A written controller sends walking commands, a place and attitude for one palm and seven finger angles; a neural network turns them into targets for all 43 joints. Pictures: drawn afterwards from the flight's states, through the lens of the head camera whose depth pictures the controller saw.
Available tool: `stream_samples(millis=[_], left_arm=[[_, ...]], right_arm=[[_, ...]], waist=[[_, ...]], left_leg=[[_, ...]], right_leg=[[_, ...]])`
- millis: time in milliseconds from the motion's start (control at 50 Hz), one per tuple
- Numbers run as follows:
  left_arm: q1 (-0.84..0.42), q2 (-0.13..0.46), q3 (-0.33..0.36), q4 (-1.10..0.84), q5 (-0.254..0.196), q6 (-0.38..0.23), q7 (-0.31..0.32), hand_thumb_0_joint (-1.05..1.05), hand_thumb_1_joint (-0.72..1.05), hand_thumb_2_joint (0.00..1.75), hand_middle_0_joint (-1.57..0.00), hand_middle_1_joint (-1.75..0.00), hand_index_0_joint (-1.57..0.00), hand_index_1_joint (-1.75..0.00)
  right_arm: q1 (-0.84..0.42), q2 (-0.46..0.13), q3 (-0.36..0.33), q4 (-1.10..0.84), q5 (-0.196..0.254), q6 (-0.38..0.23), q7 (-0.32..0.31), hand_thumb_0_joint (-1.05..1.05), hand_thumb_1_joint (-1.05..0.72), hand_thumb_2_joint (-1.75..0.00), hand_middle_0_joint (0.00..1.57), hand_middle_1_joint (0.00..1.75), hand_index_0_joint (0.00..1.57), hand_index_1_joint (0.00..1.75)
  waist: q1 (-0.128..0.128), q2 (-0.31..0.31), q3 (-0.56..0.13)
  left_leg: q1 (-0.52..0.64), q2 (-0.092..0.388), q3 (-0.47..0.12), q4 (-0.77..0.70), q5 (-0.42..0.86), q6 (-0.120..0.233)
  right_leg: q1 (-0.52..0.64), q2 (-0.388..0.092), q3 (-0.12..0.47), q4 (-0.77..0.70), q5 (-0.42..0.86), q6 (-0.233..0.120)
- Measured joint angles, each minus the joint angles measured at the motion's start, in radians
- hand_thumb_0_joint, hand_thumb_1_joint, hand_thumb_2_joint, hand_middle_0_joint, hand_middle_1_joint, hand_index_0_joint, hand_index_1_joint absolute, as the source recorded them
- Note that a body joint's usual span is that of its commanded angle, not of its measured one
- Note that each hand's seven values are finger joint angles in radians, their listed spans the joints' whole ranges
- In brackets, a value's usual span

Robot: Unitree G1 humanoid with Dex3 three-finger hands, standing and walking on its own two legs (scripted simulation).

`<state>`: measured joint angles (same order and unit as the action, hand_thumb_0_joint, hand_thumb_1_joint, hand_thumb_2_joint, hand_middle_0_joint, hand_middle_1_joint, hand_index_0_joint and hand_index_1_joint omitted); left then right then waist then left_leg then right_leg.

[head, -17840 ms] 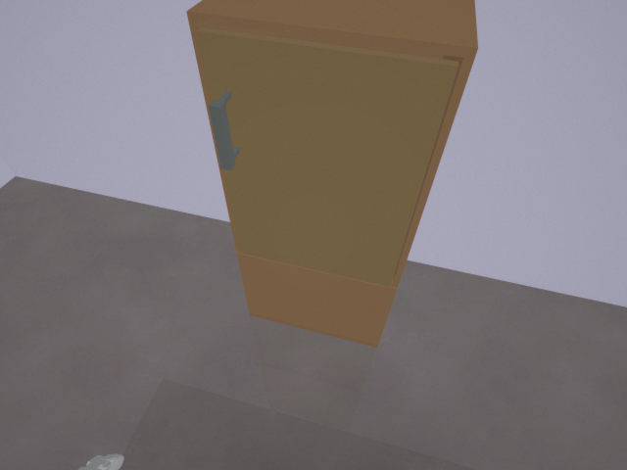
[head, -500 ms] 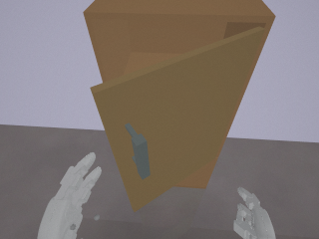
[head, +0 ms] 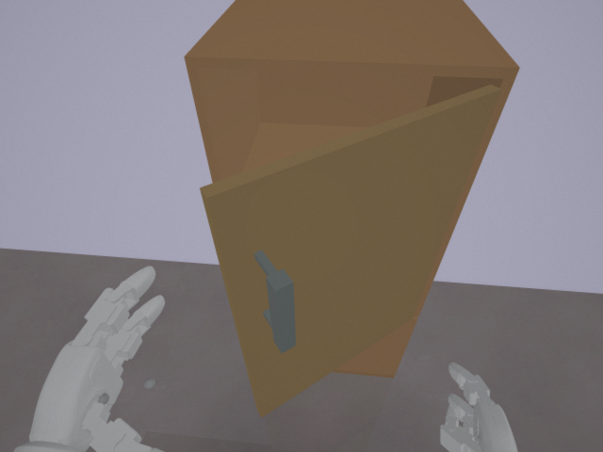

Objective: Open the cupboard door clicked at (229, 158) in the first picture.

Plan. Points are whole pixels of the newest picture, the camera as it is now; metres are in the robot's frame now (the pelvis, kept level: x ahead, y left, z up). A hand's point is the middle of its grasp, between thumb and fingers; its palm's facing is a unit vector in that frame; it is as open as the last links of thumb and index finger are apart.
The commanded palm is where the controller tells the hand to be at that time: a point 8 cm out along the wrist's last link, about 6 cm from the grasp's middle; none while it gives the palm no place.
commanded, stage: draw the hand back to the body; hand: left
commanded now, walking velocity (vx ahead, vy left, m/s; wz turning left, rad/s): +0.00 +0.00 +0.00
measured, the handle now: (274, 302) +0.28 +0.07 +0.09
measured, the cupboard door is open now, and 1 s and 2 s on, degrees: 38 38 38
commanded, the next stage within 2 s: step back with the hand held close in 1.06 s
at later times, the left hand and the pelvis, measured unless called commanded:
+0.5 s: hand (74, 313) +0.20 +0.24 +0.17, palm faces +0.33 -0.86 -0.38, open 11.3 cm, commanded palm +0.15 +0.29 +0.20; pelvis +0.02 +0.01 +0.04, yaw -1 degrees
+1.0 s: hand (60, 297) +0.20 +0.25 +0.20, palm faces +0.40 -0.83 -0.39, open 7.5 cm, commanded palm +0.16 +0.29 +0.22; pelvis +0.01 +0.00 +0.04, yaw -2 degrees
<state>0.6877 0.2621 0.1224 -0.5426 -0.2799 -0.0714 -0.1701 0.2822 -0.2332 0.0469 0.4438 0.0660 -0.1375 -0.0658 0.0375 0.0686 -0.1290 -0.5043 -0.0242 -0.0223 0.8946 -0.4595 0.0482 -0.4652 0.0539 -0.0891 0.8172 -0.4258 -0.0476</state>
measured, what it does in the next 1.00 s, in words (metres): stands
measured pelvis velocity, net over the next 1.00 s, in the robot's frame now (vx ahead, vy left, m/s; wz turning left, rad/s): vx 0.01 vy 0.00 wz -0.03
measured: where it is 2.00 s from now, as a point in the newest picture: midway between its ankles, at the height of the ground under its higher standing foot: outside the picture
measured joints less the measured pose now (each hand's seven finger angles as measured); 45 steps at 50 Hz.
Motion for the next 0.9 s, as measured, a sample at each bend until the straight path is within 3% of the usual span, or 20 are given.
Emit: stream_samples(millis=[40,100,220,440,740,900], left_arm=[[-0.012,0.032,0.000,-0.014,0.071,0.022,0.064,-0.01,-0.44,0.33,-0.15,-0.30,-0.16,-0.30],[-0.008,0.049,0.002,-0.025,0.146,0.043,0.169,-0.01,-0.37,0.36,-0.16,-0.30,-0.16,-0.30],[-0.030,0.051,0.005,-0.004,0.208,0.054,0.258,-0.01,-0.20,0.43,-0.16,-0.30,-0.17,-0.30],[-0.099,0.076,0.085,0.043,0.217,0.048,0.281,0.00,0.18,0.59,-0.18,-0.30,-0.18,-0.30],[-0.205,0.108,0.213,0.100,0.203,0.031,0.285,0.01,0.69,0.81,-0.20,-0.30,-0.20,-0.30],[-0.202,0.085,0.196,0.119,0.199,0.027,0.275,0.02,0.84,0.88,-0.20,-0.30,-0.21,-0.30]], right_arm=[[0.001,0.003,-0.002,0.006,-0.009,0.003,-0.014,0.01,-0.90,-0.90,0.21,0.30,0.20,0.30],[-0.008,0.009,-0.002,0.017,-0.021,0.017,-0.029,0.01,-0.90,-0.90,0.21,0.30,0.20,0.30],[-0.020,0.008,0.007,0.047,-0.035,0.026,-0.034,0.01,-0.90,-0.90,0.21,0.30,0.20,0.30],[-0.056,0.011,0.010,0.115,-0.046,0.033,-0.015,0.01,-0.90,-0.90,0.21,0.30,0.20,0.30],[-0.088,-0.001,-0.010,0.158,-0.050,0.051,0.005,0.01,-0.90,-0.90,0.21,0.30,0.20,0.30],[-0.087,-0.005,-0.018,0.166,-0.048,0.064,0.008,0.01,-0.90,-0.90,0.21,0.30,0.20,0.30]], waist=[[0.015,-0.004,0.004],[0.016,-0.002,0.022],[0.016,-0.007,0.063],[0.024,-0.013,0.103],[0.032,-0.011,0.125],[0.027,-0.009,0.134]], left_leg=[[0.024,0.003,0.005,-0.022,0.007,0.000],[0.074,0.007,0.010,-0.073,0.027,0.002],[0.171,-0.003,0.019,-0.181,0.072,0.009],[0.310,-0.022,0.037,-0.339,0.132,0.018],[0.385,-0.022,0.041,-0.438,0.178,0.012],[0.396,-0.015,0.041,-0.453,0.191,0.006]], right_leg=[[0.022,0.004,0.007,-0.024,0.010,0.000],[0.074,0.009,0.015,-0.083,0.037,0.002],[0.169,0.000,0.028,-0.186,0.082,0.012],[0.291,-0.017,0.054,-0.313,0.130,0.025],[0.360,-0.016,0.062,-0.403,0.173,0.021],[0.369,-0.009,0.063,-0.417,0.186,0.013]])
